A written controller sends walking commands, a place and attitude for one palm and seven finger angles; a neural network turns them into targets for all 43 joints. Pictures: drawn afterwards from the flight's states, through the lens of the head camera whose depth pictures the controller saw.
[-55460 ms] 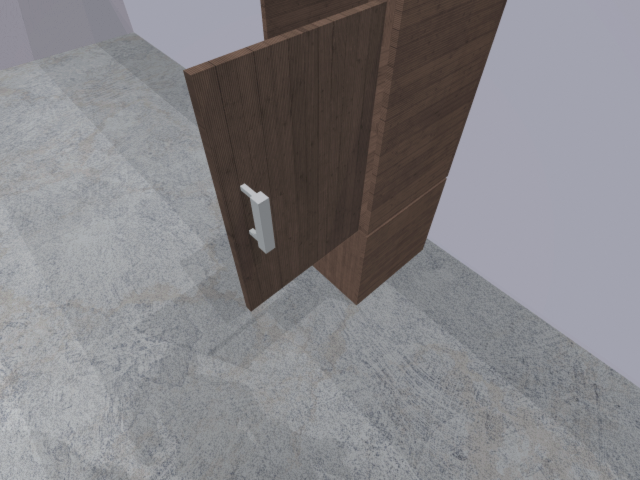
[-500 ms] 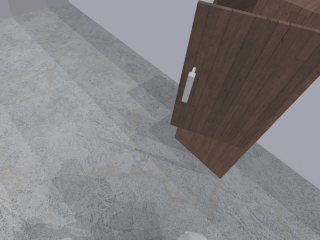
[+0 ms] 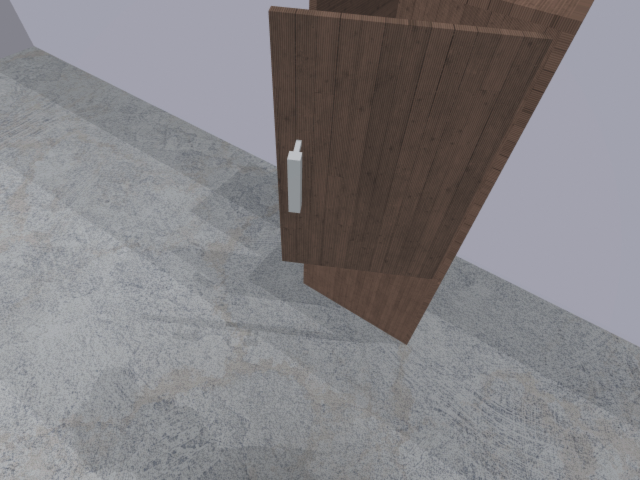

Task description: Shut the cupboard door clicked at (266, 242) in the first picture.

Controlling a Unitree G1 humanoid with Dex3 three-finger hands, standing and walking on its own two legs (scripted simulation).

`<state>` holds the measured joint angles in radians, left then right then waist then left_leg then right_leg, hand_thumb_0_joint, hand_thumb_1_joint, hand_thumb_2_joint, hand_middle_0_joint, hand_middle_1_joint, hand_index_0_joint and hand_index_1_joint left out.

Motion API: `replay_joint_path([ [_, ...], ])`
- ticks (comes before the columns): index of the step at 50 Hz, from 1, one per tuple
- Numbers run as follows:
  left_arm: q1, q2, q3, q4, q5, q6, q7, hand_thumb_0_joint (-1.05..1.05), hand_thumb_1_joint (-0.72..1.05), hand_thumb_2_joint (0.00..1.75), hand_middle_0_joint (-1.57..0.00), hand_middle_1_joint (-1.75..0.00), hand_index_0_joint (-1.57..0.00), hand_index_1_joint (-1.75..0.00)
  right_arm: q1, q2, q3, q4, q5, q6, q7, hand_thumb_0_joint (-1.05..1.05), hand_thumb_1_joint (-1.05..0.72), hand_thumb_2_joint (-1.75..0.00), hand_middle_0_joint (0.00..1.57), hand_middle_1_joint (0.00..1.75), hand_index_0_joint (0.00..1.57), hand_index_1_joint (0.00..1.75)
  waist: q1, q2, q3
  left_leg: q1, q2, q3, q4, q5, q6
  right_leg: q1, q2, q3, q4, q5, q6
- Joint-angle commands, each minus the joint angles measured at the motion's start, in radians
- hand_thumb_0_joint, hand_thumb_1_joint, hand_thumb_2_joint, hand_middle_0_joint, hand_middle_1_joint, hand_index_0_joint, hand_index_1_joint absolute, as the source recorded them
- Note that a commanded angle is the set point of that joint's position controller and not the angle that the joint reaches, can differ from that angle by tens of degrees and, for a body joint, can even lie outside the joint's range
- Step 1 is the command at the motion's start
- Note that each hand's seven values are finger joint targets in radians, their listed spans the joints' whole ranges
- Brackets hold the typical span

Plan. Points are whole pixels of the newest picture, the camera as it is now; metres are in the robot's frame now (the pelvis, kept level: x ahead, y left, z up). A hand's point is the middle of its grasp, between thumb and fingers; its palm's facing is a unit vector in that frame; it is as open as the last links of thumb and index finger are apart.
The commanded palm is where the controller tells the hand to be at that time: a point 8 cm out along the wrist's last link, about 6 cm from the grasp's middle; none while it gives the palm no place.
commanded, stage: take the last steps up to it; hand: left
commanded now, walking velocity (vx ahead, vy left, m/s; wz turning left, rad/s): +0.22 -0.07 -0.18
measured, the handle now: (296, 176) +0.62 +0.07 -0.02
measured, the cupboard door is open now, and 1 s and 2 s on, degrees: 27 27 27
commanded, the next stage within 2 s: come to a stop and stand still in 0.40 s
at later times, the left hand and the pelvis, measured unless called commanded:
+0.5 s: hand (238, 437) +0.20 +0.13 -0.17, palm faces -0.11 -0.97 -0.20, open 7.4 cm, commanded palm none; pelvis +0.10 -0.05 -0.01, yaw -5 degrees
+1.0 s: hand (242, 440) +0.20 +0.12 -0.17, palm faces -0.03 -0.96 -0.28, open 7.4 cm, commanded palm none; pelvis +0.14 -0.08 -0.01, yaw -5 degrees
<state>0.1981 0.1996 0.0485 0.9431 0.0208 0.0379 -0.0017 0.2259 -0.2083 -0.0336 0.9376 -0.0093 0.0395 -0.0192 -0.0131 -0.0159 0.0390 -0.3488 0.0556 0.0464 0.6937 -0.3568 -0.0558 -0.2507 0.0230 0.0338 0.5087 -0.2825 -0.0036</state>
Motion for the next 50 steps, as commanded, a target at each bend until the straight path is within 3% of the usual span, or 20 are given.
replay_joint_path([
  [1, -0.007, 0.080, 0.027, -0.078, -0.014, -0.008, -0.001, 0.00, 0.90, 0.90, -0.20, -0.30, -0.20, -0.30, 0.197, -0.206, -0.037, -0.001, -0.029, -0.052, -0.010, 0.00, -0.90, -0.90, 0.20, 0.30, 0.20, 0.30, -0.055, 0.271, -0.068, 0.319, 0.234, -0.325, -0.421, -0.040, 0.095, -0.283, 0.009, 0.024, 0.174, -0.228, -0.026],
  [2, -0.039, 0.081, 0.023, -0.102, -0.003, -0.008, -0.004, 0.00, 0.90, 0.90, -0.20, -0.30, -0.20, -0.30, 0.227, -0.257, -0.048, -0.011, -0.032, -0.048, -0.016, 0.00, -0.90, -0.90, 0.20, 0.30, 0.20, 0.30, -0.074, 0.344, -0.022, 0.248, 0.384, -0.524, -0.519, -0.174, 0.184, -0.343, 0.029, -0.039, 0.374, -0.325, -0.007],
  [3, -0.064, 0.101, 0.034, -0.115, 0.002, -0.010, -0.014, 0.00, 0.90, 0.90, -0.20, -0.30, -0.20, -0.30, 0.195, -0.259, -0.044, -0.027, -0.034, -0.044, -0.018, 0.00, -0.90, -0.90, 0.20, 0.30, 0.20, 0.30, -0.063, 0.233, 0.023, 0.152, 0.407, -0.519, -0.556, -0.255, 0.230, -0.339, -0.022, 0.019, 0.486, -0.278, -0.017],
  [7, -0.025, 0.092, 0.039, -0.051, 0.011, -0.018, -0.037, 0.00, 0.90, 0.90, -0.20, -0.30, -0.20, -0.30, 0.130, -0.137, -0.005, -0.027, -0.027, -0.075, -0.026, 0.00, -0.90, -0.90, 0.20, 0.30, 0.20, 0.30, -0.009, 0.182, 0.043, 0.184, 0.243, -0.217, -0.495, 0.162, 0.155, -0.351, -0.048, -0.002, 0.597, -0.078, 0.011],
  [12, -0.062, 0.057, 0.017, -0.045, 0.004, -0.026, -0.035, 0.00, 0.90, 0.90, -0.20, -0.30, -0.20, -0.30, 0.247, -0.132, -0.013, 0.031, -0.024, -0.087, -0.029, 0.00, -0.90, -0.90, 0.20, 0.30, 0.20, 0.30, -0.041, 0.158, -0.022, 0.365, 0.251, -0.095, -0.406, 0.581, 0.187, -0.362, -0.059, -0.051, 0.462, -0.052, 0.025],
  [17, -0.093, 0.047, 0.010, -0.048, 0.001, -0.033, -0.038, 0.00, 0.90, 0.90, -0.20, -0.30, -0.20, -0.30, 0.223, -0.151, -0.031, 0.058, -0.028, -0.072, -0.019, 0.00, -0.90, -0.90, 0.20, 0.30, 0.20, 0.30, -0.045, 0.212, 0.006, 0.267, 0.262, -0.069, -0.371, 0.440, 0.188, -0.174, -0.047, -0.110, 0.169, -0.083, 0.006],
  [19, -0.005, 0.050, 0.018, -0.012, 0.002, -0.039, -0.039, 0.00, 0.90, 0.90, -0.20, -0.30, -0.20, -0.30, 0.189, -0.153, -0.034, 0.061, -0.023, -0.065, -0.017, 0.00, -0.90, -0.90, 0.20, 0.30, 0.20, 0.30, 0.000, 0.180, -0.014, 0.181, 0.225, -0.035, -0.298, 0.345, 0.152, 0.005, -0.014, -0.142, 0.018, 0.034, -0.002],
  [20, 0.097, 0.080, 0.027, 0.024, 0.002, -0.047, -0.036, 0.00, 0.90, 0.90, -0.20, -0.30, -0.20, -0.30, 0.174, -0.146, -0.035, 0.061, -0.015, -0.065, -0.012, 0.00, -0.90, -0.90, 0.20, 0.30, 0.20, 0.30, 0.052, 0.108, -0.054, 0.122, 0.172, 0.015, -0.189, 0.296, 0.117, 0.155, -0.017, -0.125, -0.074, 0.109, -0.010],
  [21, 0.193, 0.155, 0.043, 0.060, 0.008, -0.060, -0.024, 0.00, 0.90, 0.90, -0.20, -0.30, -0.20, -0.30, 0.171, -0.102, -0.026, 0.051, -0.002, -0.068, -0.001, 0.00, -0.90, -0.90, 0.20, 0.30, 0.20, 0.30, 0.091, -0.051, -0.100, -0.059, 0.089, 0.089, -0.004, 0.145, 0.074, 0.355, -0.157, 0.045, -0.125, 0.068, -0.062],
  [22, 0.270, 0.236, 0.058, 0.086, 0.004, -0.067, -0.008, 0.00, 0.90, 0.90, -0.20, -0.30, -0.20, -0.30, 0.137, -0.027, -0.008, 0.013, 0.003, -0.067, 0.002, 0.00, -0.90, -0.90, 0.20, 0.30, 0.20, 0.30, 0.116, -0.293, -0.096, -0.228, -0.028, 0.124, 0.238, -0.287, 0.047, 0.392, -0.374, 0.338, -0.242, 0.095, -0.162],
  [23, 0.238, 0.228, 0.050, 0.081, -0.007, -0.061, 0.004, 0.00, 0.90, 0.90, -0.20, -0.30, -0.20, -0.30, 0.111, -0.067, -0.017, 0.010, -0.003, -0.053, -0.002, 0.00, -0.90, -0.90, 0.20, 0.30, 0.20, 0.30, 0.104, -0.199, -0.048, -0.233, 0.010, 0.014, 0.368, -0.319, 0.056, 0.262, -0.417, 0.370, -0.307, -0.004, -0.227],
  [25, 0.101, 0.159, 0.039, 0.052, -0.002, -0.062, 0.014, 0.00, 0.90, 0.90, -0.20, -0.30, -0.20, -0.30, 0.111, -0.055, -0.021, 0.035, -0.010, -0.052, -0.002, 0.00, -0.90, -0.90, 0.20, 0.30, 0.20, 0.30, 0.049, -0.211, 0.026, -0.247, 0.050, -0.022, 0.436, -0.177, 0.055, 0.137, -0.362, 0.315, -0.320, -0.043, -0.231],
  [28, 0.005, 0.082, 0.010, 0.033, 0.002, -0.069, 0.028, 0.00, 0.90, 0.90, -0.20, -0.30, -0.20, -0.30, 0.151, -0.002, -0.001, 0.076, -0.007, -0.041, -0.003, 0.00, -0.90, -0.90, 0.20, 0.30, 0.20, 0.30, -0.018, -0.066, -0.001, -0.085, 0.052, -0.028, 0.271, -0.095, 0.031, 0.038, -0.297, 0.066, -0.228, 0.498, -0.193],
  [32, 0.027, 0.097, 0.011, 0.051, 0.002, -0.066, 0.040, 0.00, 0.90, 0.90, -0.20, -0.30, -0.20, -0.30, 0.146, 0.025, 0.008, 0.089, 0.004, -0.030, -0.007, 0.00, -0.90, -0.90, 0.20, 0.30, 0.20, 0.30, -0.009, -0.044, -0.073, 0.029, -0.005, 0.013, -0.042, 0.044, 0.014, 0.124, -0.254, 0.009, -0.105, 0.778, -0.168],
  [35, 0.037, 0.119, 0.019, 0.055, -0.012, -0.047, 0.047, 0.00, 0.90, 0.90, -0.20, -0.30, -0.20, -0.30, 0.154, -0.038, -0.008, 0.080, -0.001, -0.023, -0.009, 0.00, -0.90, -0.90, 0.20, 0.30, 0.20, 0.30, -0.014, -0.054, -0.096, 0.134, 0.008, -0.012, -0.226, 0.353, 0.030, 0.117, -0.242, 0.018, -0.011, 0.674, -0.108],
  [37, 0.065, 0.082, 0.013, 0.038, -0.012, -0.029, 0.052, 0.00, 0.90, 0.90, -0.20, -0.30, -0.20, -0.30, 0.126, -0.114, -0.026, 0.054, -0.007, -0.026, -0.016, 0.00, -0.90, -0.90, 0.20, 0.30, 0.20, 0.30, 0.003, 0.092, -0.096, 0.228, 0.163, -0.137, -0.204, 0.833, 0.114, 0.005, -0.142, -0.051, 0.047, 0.340, -0.032],
  [41, 0.067, 0.072, 0.009, 0.032, -0.012, 0.000, 0.048, 0.00, 0.90, 0.90, -0.20, -0.30, -0.20, -0.30, 0.041, -0.129, -0.024, 0.022, -0.010, -0.019, -0.030, 0.00, -0.90, -0.90, 0.20, 0.30, 0.20, 0.30, 0.015, 0.247, -0.046, 0.156, 0.255, -0.235, -0.331, 0.864, 0.240, -0.022, -0.052, -0.054, 0.243, -0.228, 0.002],
  [45, 0.091, 0.067, 0.014, 0.023, -0.008, 0.000, 0.043, 0.00, 0.90, 0.90, -0.20, -0.30, -0.20, -0.30, -0.019, -0.150, -0.037, -0.006, -0.017, -0.012, -0.031, 0.00, -0.90, -0.90, 0.20, 0.30, 0.20, 0.30, 0.022, 0.191, -0.126, 0.280, 0.248, -0.192, -0.252, 0.915, 0.263, -0.081, -0.036, -0.032, 0.248, -0.220, 0.001],
  [48, 0.140, 0.083, 0.014, 0.024, 0.003, -0.020, 0.040, 0.00, 0.90, 0.90, -0.20, -0.30, -0.20, -0.30, -0.056, -0.141, -0.046, -0.024, -0.002, -0.007, -0.024, 0.00, -0.90, -0.90, 0.20, 0.30, 0.20, 0.30, 0.040, 0.029, -0.180, 0.239, 0.130, -0.109, -0.117, 0.662, 0.152, 0.055, -0.066, 0.020, -0.085, 0.239, -0.004],
  [50, 0.104, 0.174, 0.027, 0.014, 0.012, -0.029, 0.043, 0.00, 0.90, 0.90, -0.20, -0.30, -0.20, -0.30, -0.055, -0.070, -0.039, -0.045, 0.004, 0.003, -0.009, 0.00, -0.90, -0.90, 0.20, 0.30, 0.20, 0.30, 0.024, -0.233, -0.099, -0.005, -0.063, 0.003, 0.041, -0.062, 0.043, 0.119, -0.343, 0.271, -0.136, 0.681, -0.141],
])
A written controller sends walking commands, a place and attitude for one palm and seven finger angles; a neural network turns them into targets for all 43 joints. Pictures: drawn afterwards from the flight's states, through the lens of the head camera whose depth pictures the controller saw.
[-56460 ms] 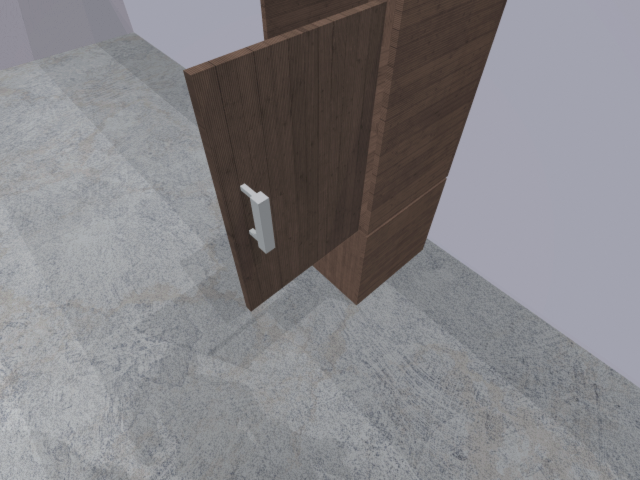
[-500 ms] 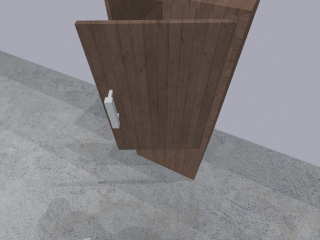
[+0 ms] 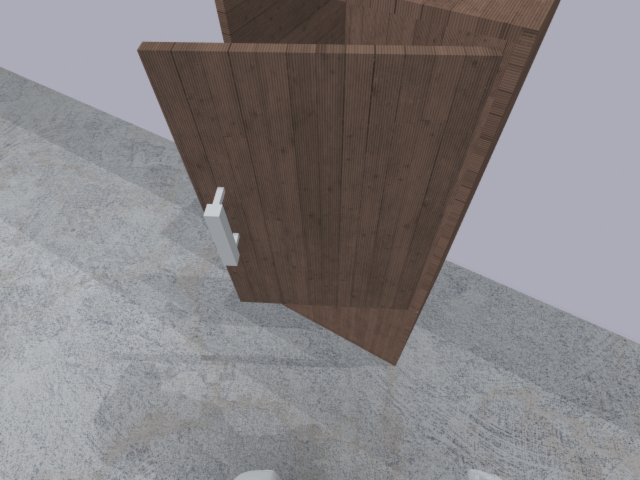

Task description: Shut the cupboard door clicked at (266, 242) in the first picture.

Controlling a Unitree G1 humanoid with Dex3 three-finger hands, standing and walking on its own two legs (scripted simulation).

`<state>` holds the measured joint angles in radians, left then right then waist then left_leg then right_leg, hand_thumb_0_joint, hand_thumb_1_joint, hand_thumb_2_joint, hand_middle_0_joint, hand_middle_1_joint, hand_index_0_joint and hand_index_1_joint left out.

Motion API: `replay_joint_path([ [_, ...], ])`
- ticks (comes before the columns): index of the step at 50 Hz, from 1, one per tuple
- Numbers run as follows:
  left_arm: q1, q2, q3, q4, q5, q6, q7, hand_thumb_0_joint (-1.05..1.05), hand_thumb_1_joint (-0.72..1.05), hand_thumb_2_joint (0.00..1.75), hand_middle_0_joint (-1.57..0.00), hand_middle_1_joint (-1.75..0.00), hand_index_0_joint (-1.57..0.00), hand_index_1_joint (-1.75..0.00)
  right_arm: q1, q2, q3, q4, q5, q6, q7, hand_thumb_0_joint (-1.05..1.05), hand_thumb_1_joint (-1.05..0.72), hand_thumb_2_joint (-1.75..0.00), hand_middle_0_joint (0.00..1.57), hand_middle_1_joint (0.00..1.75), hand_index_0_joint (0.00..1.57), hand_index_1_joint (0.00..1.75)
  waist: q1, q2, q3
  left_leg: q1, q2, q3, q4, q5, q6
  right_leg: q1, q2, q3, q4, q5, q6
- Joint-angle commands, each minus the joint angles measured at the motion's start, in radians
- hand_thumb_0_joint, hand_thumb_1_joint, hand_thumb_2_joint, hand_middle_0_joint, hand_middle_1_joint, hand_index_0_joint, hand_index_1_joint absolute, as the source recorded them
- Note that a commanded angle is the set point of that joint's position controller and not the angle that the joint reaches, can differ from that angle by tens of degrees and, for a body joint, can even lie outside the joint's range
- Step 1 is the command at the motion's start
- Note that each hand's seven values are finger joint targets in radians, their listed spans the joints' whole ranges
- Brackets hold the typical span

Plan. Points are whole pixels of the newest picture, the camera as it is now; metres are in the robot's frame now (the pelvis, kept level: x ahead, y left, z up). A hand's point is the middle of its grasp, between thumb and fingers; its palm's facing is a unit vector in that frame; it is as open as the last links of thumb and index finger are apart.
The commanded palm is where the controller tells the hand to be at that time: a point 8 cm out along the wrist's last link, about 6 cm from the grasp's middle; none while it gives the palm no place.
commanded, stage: come to a stop and stand still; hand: left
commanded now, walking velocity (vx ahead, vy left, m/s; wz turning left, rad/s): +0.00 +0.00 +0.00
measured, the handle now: (225, 227) +0.46 +0.20 -0.02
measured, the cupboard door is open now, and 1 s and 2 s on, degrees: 27 27 27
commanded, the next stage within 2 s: look again from close up in 1.06 s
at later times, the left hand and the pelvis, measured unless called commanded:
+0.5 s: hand out of the picture +0.04 +0.21 -0.16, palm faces +0.00 -0.97 -0.24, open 7.4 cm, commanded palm none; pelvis -0.02 +0.01 +0.01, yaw +0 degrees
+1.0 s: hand out of the picture +0.01 +0.28 -0.14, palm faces -0.02 -0.94 -0.34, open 7.4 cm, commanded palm none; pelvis -0.07 +0.03 +0.01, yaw +0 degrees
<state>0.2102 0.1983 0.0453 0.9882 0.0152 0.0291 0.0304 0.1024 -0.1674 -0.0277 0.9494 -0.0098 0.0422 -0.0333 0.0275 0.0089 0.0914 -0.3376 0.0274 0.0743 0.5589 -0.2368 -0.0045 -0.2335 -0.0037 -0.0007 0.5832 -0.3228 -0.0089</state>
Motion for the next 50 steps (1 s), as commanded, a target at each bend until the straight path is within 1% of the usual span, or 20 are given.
replay_joint_path([
  [1, 0.070, 0.185, 0.025, -0.036, 0.017, -0.026, 0.004, 0.00, 0.90, 0.90, -0.20, -0.30, -0.20, -0.30, 0.059, -0.119, -0.049, -0.050, 0.007, 0.009, 0.010, 0.00, -0.90, -0.90, 0.20, 0.30, 0.20, 0.30, -0.015, -0.195, -0.132, 0.003, -0.040, -0.073, 0.306, -0.314, -0.014, 0.024, -0.363, 0.286, -0.240, 0.685, -0.204],
  [2, 0.049, 0.163, 0.025, -0.041, 0.020, -0.022, 0.009, 0.00, 0.90, 0.90, -0.20, -0.30, -0.20, -0.30, 0.038, -0.094, -0.047, -0.053, 0.001, 0.016, 0.008, 0.00, -0.90, -0.90, 0.20, 0.30, 0.20, 0.30, -0.022, -0.166, -0.104, -0.024, -0.033, -0.100, 0.367, -0.328, -0.007, 0.017, -0.329, 0.273, -0.227, 0.717, -0.219],
  [4, 0.022, 0.139, 0.018, -0.038, 0.017, -0.025, 0.012, 0.00, 0.90, 0.90, -0.20, -0.30, -0.20, -0.30, 0.027, -0.101, -0.039, -0.030, 0.002, 0.013, 0.006, 0.00, -0.90, -0.90, 0.20, 0.30, 0.20, 0.30, -0.031, -0.189, -0.066, -0.083, -0.021, -0.105, 0.417, -0.292, -0.011, 0.062, -0.277, 0.227, -0.193, 0.816, -0.212],
  [9, 0.071, 0.157, 0.021, -0.015, 0.010, -0.034, 0.016, 0.00, 0.90, 0.90, -0.20, -0.30, -0.20, -0.30, 0.066, -0.085, -0.019, 0.001, 0.011, -0.009, 0.009, 0.00, -0.90, -0.90, 0.20, 0.30, 0.20, 0.30, -0.020, -0.170, -0.144, 0.000, -0.021, -0.055, 0.065, -0.176, -0.025, 0.217, -0.221, 0.168, -0.124, 0.848, -0.165],
  [11, 0.059, 0.149, 0.015, 0.000, -0.003, -0.033, 0.014, 0.00, 0.90, 0.90, -0.20, -0.30, -0.20, -0.30, 0.120, -0.086, -0.013, 0.034, 0.009, -0.021, 0.005, 0.00, -0.90, -0.90, 0.20, 0.30, 0.20, 0.30, -0.039, -0.155, -0.163, 0.151, -0.021, -0.059, -0.154, 0.040, -0.019, 0.168, -0.186, 0.146, -0.095, 0.719, -0.107],
  [12, 0.057, 0.128, 0.013, 0.003, -0.007, -0.034, 0.012, 0.00, 0.90, 0.90, -0.20, -0.30, -0.20, -0.30, 0.136, -0.098, -0.014, 0.050, 0.006, -0.032, 0.004, 0.00, -0.90, -0.90, 0.20, 0.30, 0.20, 0.30, -0.036, -0.105, -0.182, 0.222, 0.016, -0.093, -0.199, 0.207, -0.005, 0.145, -0.151, 0.122, -0.075, 0.626, -0.069],
  [13, 0.080, 0.101, 0.006, 0.004, -0.014, -0.032, 0.011, 0.00, 0.90, 0.90, -0.20, -0.30, -0.20, -0.30, 0.134, -0.132, -0.014, 0.051, -0.001, -0.044, -0.001, 0.00, -0.90, -0.90, 0.20, 0.30, 0.20, 0.30, -0.021, 0.004, -0.202, 0.284, 0.095, -0.158, -0.164, 0.415, 0.025, 0.098, -0.110, 0.101, -0.083, 0.503, -0.035],
  [14, 0.084, 0.086, -0.002, 0.011, -0.012, -0.029, 0.012, 0.00, 0.90, 0.90, -0.20, -0.30, -0.20, -0.30, 0.120, -0.147, -0.012, 0.056, -0.003, -0.045, -0.005, 0.00, -0.90, -0.90, 0.20, 0.30, 0.20, 0.30, -0.010, 0.048, -0.197, 0.273, 0.140, -0.175, -0.128, 0.490, 0.053, 0.099, -0.090, 0.082, -0.127, 0.382, -0.019],
  [15, 0.073, 0.081, -0.004, 0.015, -0.004, -0.024, 0.013, 0.00, 0.90, 0.90, -0.20, -0.30, -0.20, -0.30, 0.106, -0.142, -0.009, 0.064, -0.003, -0.037, -0.003, 0.00, -0.90, -0.90, 0.20, 0.30, 0.20, 0.30, -0.012, 0.011, -0.151, 0.233, 0.129, -0.149, -0.139, 0.353, 0.042, 0.090, -0.078, 0.086, -0.179, 0.280, -0.019],
  [16, 0.056, 0.086, -0.005, 0.027, -0.004, -0.024, 0.007, 0.00, 0.90, 0.90, -0.20, -0.30, -0.20, -0.30, 0.097, -0.132, -0.001, 0.072, -0.004, -0.039, -0.008, 0.00, -0.90, -0.90, 0.20, 0.30, 0.20, 0.30, -0.013, 0.022, -0.113, 0.222, 0.103, -0.138, -0.137, 0.342, 0.028, 0.082, -0.086, 0.094, -0.192, 0.345, -0.024],
  [17, 0.060, 0.332, 0.000, -0.057, 0.008, -0.067, 0.010, 0.00, 0.90, 0.90, -0.20, -0.30, -0.20, -0.30, 0.041, -0.284, -0.031, -0.036, -0.002, -0.064, -0.003, 0.00, -0.90, -0.90, 0.20, 0.30, 0.20, 0.30, -0.023, 0.067, -0.027, 0.180, 0.042, -0.167, -0.118, 0.235, 0.034, 0.056, -0.075, 0.091, -0.201, 0.291, -0.039],
  [18, 0.022, 0.275, 0.033, -0.069, 0.002, -0.075, 0.008, 0.00, 0.90, 0.90, -0.20, -0.30, -0.20, -0.30, 0.045, -0.291, -0.058, -0.062, -0.012, -0.084, 0.000, 0.00, -0.90, -0.90, 0.20, 0.30, 0.20, 0.30, -0.031, 0.159, -0.112, 0.141, 0.055, -0.140, -0.068, 0.192, 0.037, 0.044, -0.126, 0.139, -0.147, 0.246, -0.060],
  [19, 0.009, 0.254, 0.033, -0.062, 0.001, -0.078, 0.007, 0.00, 0.90, 0.90, -0.20, -0.30, -0.20, -0.30, 0.050, -0.244, -0.056, -0.046, -0.018, -0.085, -0.004, 0.00, -0.90, -0.90, 0.20, 0.30, 0.20, 0.30, -0.040, 0.195, -0.163, 0.151, 0.056, -0.140, -0.064, 0.210, 0.042, 0.059, -0.126, 0.146, -0.127, 0.291, -0.080],
  [21, 0.031, 0.218, 0.015, -0.064, 0.000, -0.079, 0.005, 0.00, 0.90, 0.90, -0.20, -0.30, -0.20, -0.30, 0.088, -0.203, -0.043, -0.048, -0.012, -0.088, -0.007, 0.00, -0.90, -0.90, 0.20, 0.30, 0.20, 0.30, -0.038, 0.130, -0.186, 0.158, 0.054, -0.141, -0.057, 0.221, 0.044, 0.073, -0.121, 0.122, -0.131, 0.334, -0.078],
  [22, 0.031, 0.214, 0.011, -0.067, 0.001, -0.079, 0.005, 0.00, 0.90, 0.90, -0.20, -0.30, -0.20, -0.30, 0.092, -0.207, -0.038, -0.054, -0.012, -0.089, -0.004, 0.00, -0.90, -0.90, 0.20, 0.30, 0.20, 0.30, -0.033, 0.055, -0.188, 0.155, 0.055, -0.137, -0.054, 0.237, 0.051, 0.089, -0.114, 0.118, -0.129, 0.368, -0.076],
  [24, 0.000, 0.234, 0.016, -0.075, 0.001, -0.079, 0.004, 0.00, 0.90, 0.90, -0.20, -0.30, -0.20, -0.30, 0.087, -0.237, -0.047, -0.059, -0.009, -0.090, -0.003, 0.00, -0.90, -0.90, 0.20, 0.30, 0.20, 0.30, -0.039, -0.024, -0.160, 0.140, 0.058, -0.139, -0.069, 0.238, 0.052, 0.078, -0.113, 0.101, -0.122, 0.396, -0.067],
  [27, -0.018, 0.231, 0.008, -0.082, 0.000, -0.069, 0.001, 0.00, 0.90, 0.90, -0.20, -0.30, -0.20, -0.30, 0.074, -0.259, -0.043, -0.055, -0.011, -0.091, 0.002, 0.00, -0.90, -0.90, 0.20, 0.30, 0.20, 0.30, -0.030, -0.005, -0.118, 0.135, 0.069, -0.148, -0.113, 0.270, 0.061, 0.061, -0.095, 0.086, -0.119, 0.344, -0.054],
  [31, -0.063, 0.270, 0.005, -0.084, -0.002, -0.059, -0.006, 0.00, 0.90, 0.90, -0.20, -0.30, -0.20, -0.30, 0.032, -0.305, -0.040, -0.053, -0.012, -0.086, 0.009, 0.00, -0.90, -0.90, 0.20, 0.30, 0.20, 0.30, -0.027, 0.012, -0.059, 0.097, 0.079, -0.177, -0.185, 0.133, 0.064, 0.030, -0.087, 0.080, -0.157, 0.171, -0.033],
  [39, -0.102, 0.304, -0.006, -0.074, 0.002, -0.053, -0.017, 0.00, 0.90, 0.90, -0.20, -0.30, -0.20, -0.30, 0.002, -0.346, -0.033, -0.031, -0.012, -0.083, 0.026, 0.00, -0.90, -0.90, 0.20, 0.30, 0.20, 0.30, -0.027, -0.005, -0.068, 0.083, 0.081, -0.206, -0.276, -0.075, 0.061, 0.030, -0.092, 0.077, -0.202, 0.052, -0.020],
  [50, -0.080, 0.316, -0.018, -0.020, 0.002, -0.055, -0.019, 0.00, 0.90, 0.90, -0.20, -0.30, -0.20, -0.30, -0.003, -0.353, -0.024, 0.027, -0.005, -0.079, 0.031, 0.00, -0.90, -0.90, 0.20, 0.30, 0.20, 0.30, -0.030, -0.001, -0.071, 0.112, 0.077, -0.202, -0.292, -0.084, 0.052, 0.018, -0.110, 0.088, -0.245, 0.046, -0.018],
])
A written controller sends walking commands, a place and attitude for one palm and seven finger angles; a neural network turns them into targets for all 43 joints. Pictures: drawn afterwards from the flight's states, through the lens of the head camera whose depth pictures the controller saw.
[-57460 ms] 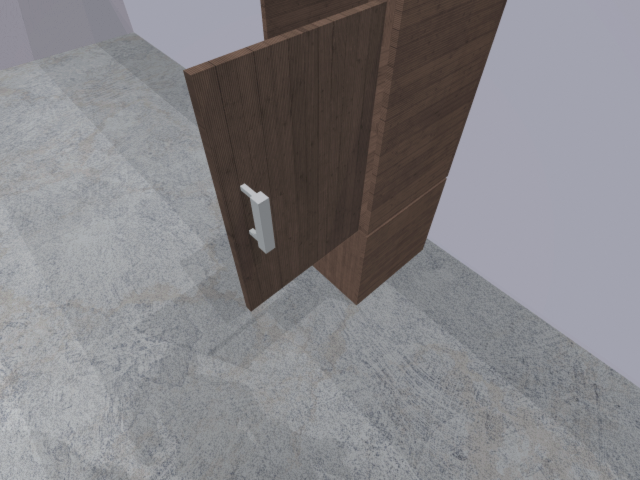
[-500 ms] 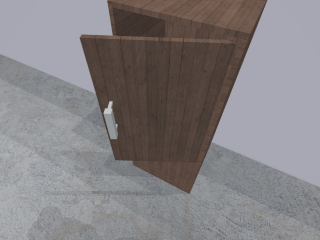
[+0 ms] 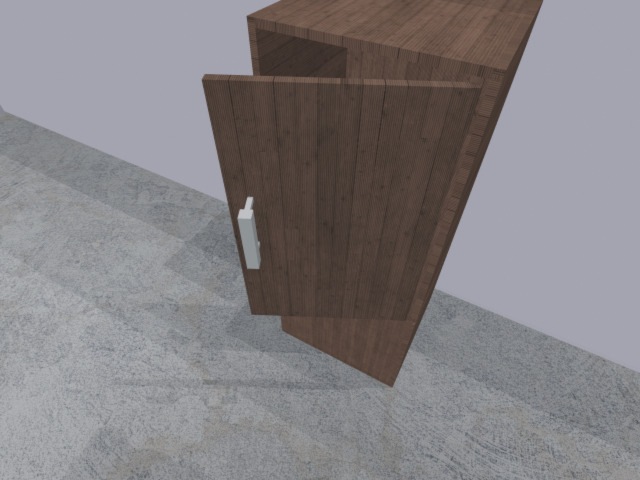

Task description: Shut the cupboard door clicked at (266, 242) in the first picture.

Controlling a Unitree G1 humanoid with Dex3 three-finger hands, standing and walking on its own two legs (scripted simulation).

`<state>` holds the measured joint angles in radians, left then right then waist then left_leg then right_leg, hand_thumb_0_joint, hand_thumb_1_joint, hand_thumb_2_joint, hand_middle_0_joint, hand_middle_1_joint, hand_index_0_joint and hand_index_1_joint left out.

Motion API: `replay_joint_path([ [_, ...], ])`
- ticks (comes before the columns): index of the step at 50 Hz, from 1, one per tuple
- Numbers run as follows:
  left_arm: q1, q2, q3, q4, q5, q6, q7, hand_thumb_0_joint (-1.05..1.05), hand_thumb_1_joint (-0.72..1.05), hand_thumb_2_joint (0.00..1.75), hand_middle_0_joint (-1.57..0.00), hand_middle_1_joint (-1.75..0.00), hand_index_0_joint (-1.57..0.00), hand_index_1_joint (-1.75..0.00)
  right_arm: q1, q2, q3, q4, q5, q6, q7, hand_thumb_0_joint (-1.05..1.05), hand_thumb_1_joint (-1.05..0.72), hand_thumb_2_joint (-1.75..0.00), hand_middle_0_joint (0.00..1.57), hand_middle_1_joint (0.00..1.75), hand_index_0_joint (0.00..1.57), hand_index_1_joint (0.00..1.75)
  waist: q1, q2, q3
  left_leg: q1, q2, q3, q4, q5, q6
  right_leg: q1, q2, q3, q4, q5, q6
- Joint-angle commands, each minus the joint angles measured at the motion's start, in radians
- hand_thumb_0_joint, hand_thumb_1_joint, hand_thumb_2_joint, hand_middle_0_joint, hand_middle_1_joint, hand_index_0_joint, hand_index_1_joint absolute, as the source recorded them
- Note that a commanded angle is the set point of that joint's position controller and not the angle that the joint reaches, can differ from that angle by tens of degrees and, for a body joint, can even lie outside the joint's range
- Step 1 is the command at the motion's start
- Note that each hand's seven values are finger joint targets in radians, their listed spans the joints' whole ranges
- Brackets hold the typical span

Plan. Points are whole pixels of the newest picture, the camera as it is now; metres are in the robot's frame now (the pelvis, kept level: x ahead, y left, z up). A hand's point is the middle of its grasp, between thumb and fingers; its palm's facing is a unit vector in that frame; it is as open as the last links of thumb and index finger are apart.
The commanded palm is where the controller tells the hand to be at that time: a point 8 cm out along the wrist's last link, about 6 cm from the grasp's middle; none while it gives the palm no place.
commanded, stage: come to a stop and stand still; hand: left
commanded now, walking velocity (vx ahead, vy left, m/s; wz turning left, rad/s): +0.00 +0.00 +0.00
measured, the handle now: (251, 233) +0.53 +0.16 -0.03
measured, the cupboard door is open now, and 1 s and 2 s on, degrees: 27 27 27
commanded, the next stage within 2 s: look again from close up in 0.06 s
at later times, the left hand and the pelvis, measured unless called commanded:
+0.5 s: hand out of the picture +0.06 +0.22 -0.16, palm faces -0.02 -0.95 -0.30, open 7.4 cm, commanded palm none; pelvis +0.01 -0.01 +0.00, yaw +0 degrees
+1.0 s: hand out of the picture +0.07 +0.19 -0.17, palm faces -0.02 -0.97 -0.24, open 7.4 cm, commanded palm none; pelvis +0.04 -0.02 +0.00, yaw +0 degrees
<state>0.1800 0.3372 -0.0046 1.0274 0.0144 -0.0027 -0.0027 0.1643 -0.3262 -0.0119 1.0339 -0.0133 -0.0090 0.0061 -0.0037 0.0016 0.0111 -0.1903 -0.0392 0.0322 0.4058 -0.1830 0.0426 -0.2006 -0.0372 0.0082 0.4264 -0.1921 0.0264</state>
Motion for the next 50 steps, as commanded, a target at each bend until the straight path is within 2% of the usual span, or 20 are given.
replay_joint_path([
  [1, -0.045, 0.175, 0.031, -0.053, 0.003, -0.024, 0.014, 0.00, 0.90, 0.90, -0.20, -0.30, -0.20, -0.30, -0.062, -0.191, -0.040, -0.050, -0.001, -0.028, -0.008, 0.00, -0.90, -0.90, 0.20, 0.30, 0.20, 0.30, 0.001, 0.005, 0.008, -0.033, 0.143, -0.160, -0.140, -0.140, 0.004, -0.017, -0.079, 0.081, -0.091, -0.088, -0.053],
  [6, -0.028, 0.169, 0.027, -0.022, 0.001, -0.027, 0.017, 0.00, 0.90, 0.90, -0.20, -0.30, -0.20, -0.30, -0.055, -0.183, -0.037, -0.020, 0.004, -0.030, -0.011, 0.00, -0.90, -0.90, 0.20, 0.30, 0.20, 0.30, 0.001, 0.021, -0.015, -0.004, 0.143, -0.147, -0.122, -0.062, -0.001, 0.004, -0.086, 0.087, -0.103, -0.041, -0.052],
  [10, -0.019, 0.161, 0.026, -0.003, 0.001, -0.028, 0.018, 0.00, 0.90, 0.90, -0.20, -0.30, -0.20, -0.30, -0.056, -0.175, -0.034, -0.001, 0.005, -0.029, -0.013, 0.00, -0.90, -0.90, 0.20, 0.30, 0.20, 0.30, 0.001, 0.019, -0.003, 0.000, 0.142, -0.142, -0.120, -0.043, -0.005, 0.003, -0.087, 0.086, -0.111, -0.034, -0.051],
  [18, -0.017, 0.149, 0.026, 0.015, 0.001, -0.029, 0.021, 0.00, 0.90, 0.90, -0.20, -0.30, -0.20, -0.30, -0.058, -0.163, -0.030, 0.025, 0.006, -0.029, -0.015, 0.00, -0.90, -0.90, 0.20, 0.30, 0.20, 0.30, 0.004, 0.009, -0.023, 0.026, 0.146, -0.135, -0.109, 0.041, -0.008, 0.029, -0.093, 0.080, -0.116, 0.024, -0.049],
  [33, -0.053, 0.161, 0.031, 0.006, 0.002, -0.030, 0.021, 0.00, 0.90, 0.90, -0.20, -0.30, -0.20, -0.30, -0.085, -0.169, -0.029, 0.035, 0.004, -0.026, -0.014, 0.00, -0.90, -0.90, 0.20, 0.30, 0.20, 0.30, 0.005, -0.018, -0.020, 0.041, 0.148, -0.130, -0.118, 0.078, -0.014, 0.044, -0.094, 0.078, -0.133, 0.055, -0.048],
  [39, -0.058, 0.164, 0.031, 0.005, 0.001, -0.032, 0.020, 0.00, 0.90, 0.90, -0.20, -0.30, -0.20, -0.30, -0.091, -0.172, -0.027, 0.034, 0.004, -0.030, -0.015, 0.00, -0.90, -0.90, 0.20, 0.30, 0.20, 0.30, 0.007, 0.002, -0.045, 0.064, 0.152, -0.127, -0.116, 0.135, -0.015, 0.069, -0.096, 0.075, -0.127, 0.122, -0.048],
  [40, -0.037, 0.120, 0.022, 0.016, -0.002, -0.028, 0.021, 0.00, 0.90, 0.90, -0.20, -0.30, -0.20, -0.30, -0.075, -0.130, -0.016, 0.044, 0.002, -0.026, -0.014, 0.00, -0.90, -0.90, 0.20, 0.30, 0.20, 0.30, 0.004, -0.001, -0.063, 0.075, 0.154, -0.121, -0.114, 0.120, -0.021, 0.079, -0.095, 0.071, -0.130, 0.102, -0.041],
  [42, 0.011, 0.040, 0.002, 0.041, -0.003, -0.013, 0.025, 0.00, 0.90, 0.90, -0.20, -0.30, -0.20, -0.30, -0.028, -0.044, 0.007, 0.067, -0.001, -0.013, -0.013, 0.00, -0.90, -0.90, 0.20, 0.30, 0.20, 0.30, 0.005, -0.005, -0.050, 0.070, 0.150, -0.111, -0.113, 0.054, -0.033, 0.073, -0.084, 0.060, -0.129, 0.020, -0.027],
  [46, 0.045, 0.036, 0.008, 0.048, 0.004, 0.000, 0.018, 0.00, 0.90, 0.90, -0.20, -0.30, -0.20, -0.30, 0.001, -0.053, 0.002, 0.074, -0.007, -0.001, -0.012, 0.00, -0.90, -0.90, 0.20, 0.30, 0.20, 0.30, 0.006, 0.005, 0.038, 0.014, 0.149, -0.116, -0.121, -0.171, -0.026, -0.002, -0.063, 0.061, -0.102, -0.166, -0.036],
  [50, 0.098, 0.014, 0.012, 0.052, 0.006, -0.003, 0.012, 0.00, 0.90, 0.90, -0.20, -0.30, -0.20, -0.30, 0.028, -0.043, -0.004, 0.071, -0.005, -0.003, -0.016, 0.00, -0.90, -0.90, 0.20, 0.30, 0.20, 0.30, 0.010, 0.023, 0.113, -0.033, 0.157, -0.130, -0.116, -0.240, -0.007, -0.044, -0.046, 0.058, -0.065, -0.185, -0.048],
])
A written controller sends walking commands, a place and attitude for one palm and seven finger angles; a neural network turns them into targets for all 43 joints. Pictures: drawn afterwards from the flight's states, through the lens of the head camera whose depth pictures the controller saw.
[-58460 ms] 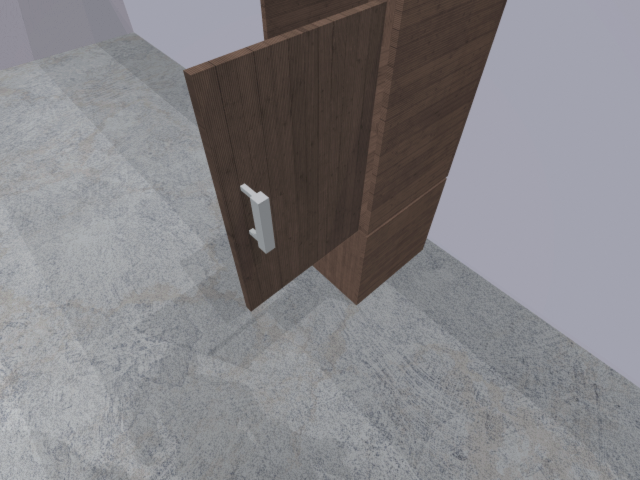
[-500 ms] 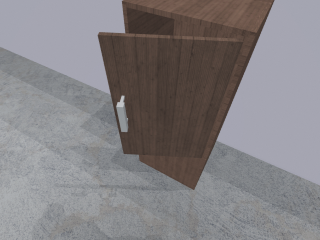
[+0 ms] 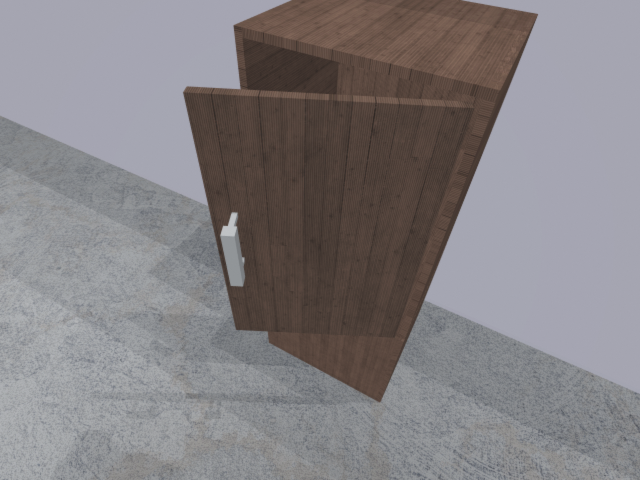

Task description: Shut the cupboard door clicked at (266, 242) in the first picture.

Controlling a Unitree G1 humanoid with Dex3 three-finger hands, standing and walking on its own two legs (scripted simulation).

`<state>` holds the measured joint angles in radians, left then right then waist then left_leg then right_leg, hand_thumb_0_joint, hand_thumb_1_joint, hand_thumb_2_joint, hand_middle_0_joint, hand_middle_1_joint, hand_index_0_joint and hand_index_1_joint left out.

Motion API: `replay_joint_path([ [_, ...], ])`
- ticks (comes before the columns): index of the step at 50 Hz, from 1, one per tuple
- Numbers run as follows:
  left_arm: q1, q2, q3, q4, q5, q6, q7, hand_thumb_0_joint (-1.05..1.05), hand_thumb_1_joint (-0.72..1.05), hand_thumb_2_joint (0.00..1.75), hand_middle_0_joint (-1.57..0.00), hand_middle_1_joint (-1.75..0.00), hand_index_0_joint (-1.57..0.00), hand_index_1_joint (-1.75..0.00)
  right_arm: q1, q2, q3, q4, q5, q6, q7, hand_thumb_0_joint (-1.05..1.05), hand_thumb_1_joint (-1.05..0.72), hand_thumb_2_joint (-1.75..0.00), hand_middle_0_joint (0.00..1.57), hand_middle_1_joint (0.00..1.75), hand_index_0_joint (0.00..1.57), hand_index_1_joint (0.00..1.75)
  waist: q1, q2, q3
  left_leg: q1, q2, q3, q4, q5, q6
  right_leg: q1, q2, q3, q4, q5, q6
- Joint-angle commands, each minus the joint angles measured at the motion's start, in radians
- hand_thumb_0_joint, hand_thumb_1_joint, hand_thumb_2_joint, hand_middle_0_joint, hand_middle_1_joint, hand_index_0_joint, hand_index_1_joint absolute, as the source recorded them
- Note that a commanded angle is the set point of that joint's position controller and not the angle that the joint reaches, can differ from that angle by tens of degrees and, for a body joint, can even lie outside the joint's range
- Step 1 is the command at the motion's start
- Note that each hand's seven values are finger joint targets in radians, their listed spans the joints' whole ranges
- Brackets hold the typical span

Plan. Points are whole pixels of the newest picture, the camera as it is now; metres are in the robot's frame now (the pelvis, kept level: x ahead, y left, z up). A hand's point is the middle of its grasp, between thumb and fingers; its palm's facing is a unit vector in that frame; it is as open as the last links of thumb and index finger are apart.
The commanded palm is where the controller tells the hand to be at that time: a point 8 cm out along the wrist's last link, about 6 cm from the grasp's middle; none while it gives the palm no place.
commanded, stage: shuffle to correct the standing spot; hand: left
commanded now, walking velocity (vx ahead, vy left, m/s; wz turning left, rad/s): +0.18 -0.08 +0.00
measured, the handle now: (235, 249) +0.49 +0.18 -0.03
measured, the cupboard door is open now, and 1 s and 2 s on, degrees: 27 27 27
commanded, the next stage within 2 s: come to a stop and stand still in 0.04 s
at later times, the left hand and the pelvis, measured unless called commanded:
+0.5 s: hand out of the picture +0.05 +0.17 -0.18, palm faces +0.03 -0.98 -0.18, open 7.4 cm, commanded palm none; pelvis +0.05 +0.00 +0.00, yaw -2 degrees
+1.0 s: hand out of the picture +0.05 +0.17 -0.17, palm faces +0.00 -0.98 -0.22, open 7.4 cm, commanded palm none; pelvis +0.00 -0.01 -0.01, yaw -1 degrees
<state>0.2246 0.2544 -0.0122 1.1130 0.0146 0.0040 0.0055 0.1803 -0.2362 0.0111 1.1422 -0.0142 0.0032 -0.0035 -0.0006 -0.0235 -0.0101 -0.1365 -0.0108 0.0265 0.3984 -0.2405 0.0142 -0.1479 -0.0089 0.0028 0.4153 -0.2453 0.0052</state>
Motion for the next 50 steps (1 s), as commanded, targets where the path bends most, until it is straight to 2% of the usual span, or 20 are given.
replay_joint_path([
  [1, 0.069, 0.088, 0.023, -0.031, 0.006, -0.012, 0.003, 0.00, 0.90, 0.90, -0.20, -0.30, -0.20, -0.30, 0.023, -0.124, -0.028, -0.036, -0.004, -0.017, -0.008, 0.00, -0.90, -0.90, 0.20, 0.30, 0.20, 0.30, 0.007, 0.046, 0.140, -0.093, 0.129, -0.123, -0.095, -0.171, 0.025, -0.097, -0.072, 0.064, -0.048, -0.124, -0.031],
  [7, 0.168, 0.054, 0.036, -0.006, 0.002, -0.028, 0.009, 0.00, 0.90, 0.90, -0.20, -0.30, -0.20, -0.30, 0.094, -0.061, -0.032, -0.022, 0.002, -0.039, -0.025, 0.00, -0.90, -0.90, 0.20, 0.30, 0.20, 0.30, 0.011, -0.013, 0.075, -0.082, 0.107, -0.043, 0.086, 0.074, 0.031, -0.008, -0.093, 0.084, 0.006, 0.101, -0.067],
  [11, 0.221, 0.027, 0.041, 0.017, -0.005, -0.029, 0.032, 0.00, 0.90, 0.90, -0.20, -0.30, -0.20, -0.30, 0.117, -0.003, -0.023, -0.014, 0.007, -0.036, -0.043, 0.00, -0.90, -0.90, 0.20, 0.30, 0.20, 0.30, 0.005, -0.027, 0.050, -0.091, 0.081, 0.008, 0.152, 0.221, -0.007, 0.076, -0.140, 0.110, 0.053, 0.606, -0.087],
  [13, 0.202, -0.002, 0.034, 0.006, -0.009, -0.027, 0.044, 0.00, 0.90, 0.90, -0.20, -0.30, -0.20, -0.30, 0.165, -0.006, -0.029, 0.005, 0.011, -0.034, -0.055, 0.00, -0.90, -0.90, 0.20, 0.30, 0.20, 0.30, -0.013, 0.042, 0.023, 0.019, 0.109, -0.014, 0.121, 0.550, -0.008, 0.043, -0.107, 0.051, 0.096, 0.749, -0.047],
  [18, 0.193, -0.002, 0.049, -0.024, -0.008, -0.011, 0.062, 0.00, 0.90, 0.90, -0.20, -0.30, -0.20, -0.30, 0.201, -0.012, -0.058, -0.011, 0.016, -0.019, -0.071, 0.00, -0.90, -0.90, 0.20, 0.30, 0.20, 0.30, -0.018, 0.095, 0.004, 0.118, 0.139, -0.013, 0.145, 0.892, 0.006, -0.015, -0.083, 0.011, 0.131, 0.661, -0.015],
  [20, 0.164, -0.019, 0.052, -0.041, -0.005, -0.002, 0.059, 0.00, 0.90, 0.90, -0.20, -0.30, -0.20, -0.30, 0.199, -0.015, -0.068, -0.019, 0.012, -0.013, -0.071, 0.00, -0.90, -0.90, 0.20, 0.30, 0.20, 0.30, -0.022, 0.109, 0.033, 0.134, 0.166, -0.035, 0.110, 0.877, 0.027, -0.074, -0.064, -0.004, 0.148, 0.474, -0.007],
  [23, 0.112, -0.055, 0.057, -0.076, 0.002, 0.008, 0.050, 0.00, 0.90, 0.90, -0.20, -0.30, -0.20, -0.30, 0.205, -0.026, -0.079, -0.027, 0.004, -0.017, -0.065, 0.00, -0.90, -0.90, 0.20, 0.30, 0.20, 0.30, -0.025, 0.151, 0.088, 0.136, 0.254, -0.113, 0.027, 0.897, 0.120, -0.177, -0.023, -0.023, 0.239, -0.064, 0.005],
  [26, 0.102, -0.067, 0.063, -0.104, 0.005, 0.016, 0.041, 0.00, 0.90, 0.90, -0.20, -0.30, -0.20, -0.30, 0.178, -0.032, -0.078, -0.053, -0.005, -0.019, -0.066, 0.00, -0.90, -0.90, 0.20, 0.30, 0.20, 0.30, -0.009, 0.127, 0.093, 0.086, 0.280, -0.131, 0.002, 0.812, 0.158, -0.177, -0.032, -0.013, 0.246, -0.174, -0.001],
  [28, 0.145, -0.071, 0.063, -0.099, 0.006, 0.009, 0.034, 0.00, 0.90, 0.90, -0.20, -0.30, -0.20, -0.30, 0.141, -0.039, -0.073, -0.064, -0.002, -0.018, -0.063, 0.00, -0.90, -0.90, 0.20, 0.30, 0.20, 0.30, 0.024, 0.104, 0.026, 0.076, 0.236, -0.093, 0.047, 0.719, 0.110, -0.080, -0.028, -0.047, 0.108, -0.015, -0.002],
  [29, 0.172, -0.054, 0.064, -0.092, 0.007, -0.004, 0.033, 0.00, 0.90, 0.90, -0.20, -0.30, -0.20, -0.30, 0.138, -0.038, -0.074, -0.067, -0.002, -0.018, -0.060, 0.00, -0.90, -0.90, 0.20, 0.30, 0.20, 0.30, 0.035, 0.083, -0.015, 0.080, 0.183, -0.054, 0.122, 0.671, 0.060, -0.020, -0.039, -0.038, 0.011, 0.231, -0.006],
  [30, 0.166, 0.013, 0.073, -0.078, 0.008, -0.014, 0.040, 0.00, 0.90, 0.90, -0.20, -0.30, -0.20, -0.30, 0.155, -0.002, -0.073, -0.065, 0.008, -0.018, -0.056, 0.00, -0.90, -0.90, 0.20, 0.30, 0.20, 0.30, 0.019, 0.035, -0.059, -0.037, 0.122, -0.022, 0.180, 0.465, 0.009, 0.104, -0.139, 0.082, 0.048, 0.578, -0.037],
  [31, 0.231, 0.095, 0.080, -0.067, 0.001, -0.018, 0.073, 0.00, 0.90, 0.90, -0.20, -0.30, -0.20, -0.30, 0.023, -0.026, -0.083, -0.175, 0.036, -0.033, -0.040, 0.00, -0.90, -0.90, 0.20, 0.30, 0.20, 0.30, 0.058, -0.173, -0.046, -0.133, 0.065, 0.055, 0.390, 0.050, -0.034, 0.094, -0.220, 0.132, 0.011, 1.086, 0.005],
  [32, 0.169, 0.094, 0.065, -0.086, 0.010, -0.034, 0.069, 0.00, 0.90, 0.90, -0.20, -0.30, -0.20, -0.30, 0.031, 0.017, -0.063, -0.205, 0.026, -0.015, -0.031, 0.00, -0.90, -0.90, 0.20, 0.30, 0.20, 0.30, 0.015, -0.219, 0.006, -0.296, 0.005, 0.031, 0.451, -0.185, -0.028, 0.201, -0.258, 0.121, 0.065, 1.276, -0.063],
  [33, 0.163, 0.058, 0.060, -0.101, 0.009, -0.049, 0.068, 0.00, 0.90, 0.90, -0.20, -0.30, -0.20, -0.30, 0.040, 0.024, -0.067, -0.194, 0.018, -0.017, -0.024, 0.00, -0.90, -0.90, 0.20, 0.30, 0.20, 0.30, 0.022, -0.264, -0.064, -0.288, 0.050, -0.016, 0.418, -0.225, 0.005, 0.193, -0.269, 0.132, 0.080, 1.215, -0.109],
  [36, 0.067, 0.074, 0.050, -0.162, 0.009, -0.041, 0.060, 0.00, 0.90, 0.90, -0.20, -0.30, -0.20, -0.30, 0.086, 0.030, -0.057, -0.187, 0.014, -0.009, -0.016, 0.00, -0.90, -0.90, 0.20, 0.30, 0.20, 0.30, -0.019, -0.050, -0.107, -0.128, 0.023, 0.017, 0.228, -0.139, -0.008, 0.083, -0.225, 0.096, 0.074, 0.791, -0.150],
  [38, 0.003, 0.104, 0.054, -0.181, -0.006, -0.032, 0.051, 0.00, 0.90, 0.90, -0.20, -0.30, -0.20, -0.30, 0.127, -0.009, -0.062, -0.171, 0.005, -0.012, -0.012, 0.00, -0.90, -0.90, 0.20, 0.30, 0.20, 0.30, -0.041, 0.053, -0.063, 0.006, 0.033, 0.007, 0.083, 0.043, -0.007, -0.070, -0.156, 0.070, 0.066, 0.289, -0.102],
  [40, -0.001, 0.063, 0.046, -0.184, -0.008, -0.020, 0.043, 0.00, 0.90, 0.90, -0.20, -0.30, -0.20, -0.30, 0.095, -0.067, -0.063, -0.195, -0.006, -0.022, -0.014, 0.00, -0.90, -0.90, 0.20, 0.30, 0.20, 0.30, -0.018, 0.145, 0.045, -0.108, 0.154, -0.139, -0.015, 0.035, 0.046, -0.132, -0.070, 0.038, 0.019, -0.041, -0.046],
  [41, 0.007, 0.053, 0.044, -0.182, -0.002, -0.020, 0.041, 0.00, 0.90, 0.90, -0.20, -0.30, -0.20, -0.30, 0.067, -0.084, -0.059, -0.208, -0.010, -0.017, -0.014, 0.00, -0.90, -0.90, 0.20, 0.30, 0.20, 0.30, -0.004, 0.080, 0.117, -0.202, 0.163, -0.155, -0.050, -0.098, 0.057, -0.117, -0.054, 0.037, -0.019, -0.104, -0.044],
  [43, 0.022, 0.059, 0.039, -0.174, 0.009, -0.014, 0.038, 0.00, 0.90, 0.90, -0.20, -0.30, -0.20, -0.30, 0.043, -0.079, -0.056, -0.216, -0.011, -0.014, -0.008, 0.00, -0.90, -0.90, 0.20, 0.30, 0.20, 0.30, 0.000, 0.114, 0.200, -0.257, 0.121, -0.157, -0.096, -0.245, 0.039, -0.154, -0.058, 0.054, -0.024, -0.186, -0.053],
  [50, 0.077, 0.068, 0.038, -0.173, 0.006, -0.023, 0.025, 0.00, 0.90, 0.90, -0.20, -0.30, -0.20, -0.30, 0.098, -0.094, -0.048, -0.215, -0.012, -0.014, -0.006, 0.00, -0.90, -0.90, 0.20, 0.30, 0.20, 0.30, -0.011, 0.007, 0.081, -0.169, 0.087, -0.115, -0.068, -0.212, 0.031, -0.158, -0.083, 0.102, -0.093, -0.266, -0.053],
])
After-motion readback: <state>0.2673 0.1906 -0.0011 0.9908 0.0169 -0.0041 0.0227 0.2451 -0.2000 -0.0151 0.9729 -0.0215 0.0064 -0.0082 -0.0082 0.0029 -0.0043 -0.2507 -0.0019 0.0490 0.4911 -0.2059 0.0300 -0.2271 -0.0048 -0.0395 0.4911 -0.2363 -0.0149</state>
